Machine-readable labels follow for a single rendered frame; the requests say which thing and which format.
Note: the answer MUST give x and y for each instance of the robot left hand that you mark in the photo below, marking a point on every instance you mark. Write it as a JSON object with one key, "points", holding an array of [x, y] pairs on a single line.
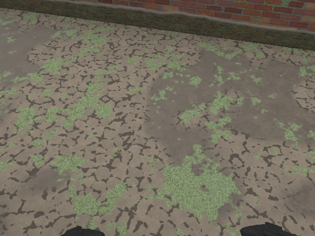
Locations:
{"points": [[79, 231]]}

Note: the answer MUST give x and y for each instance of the robot right hand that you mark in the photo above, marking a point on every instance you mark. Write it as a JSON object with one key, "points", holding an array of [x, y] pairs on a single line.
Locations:
{"points": [[267, 229]]}

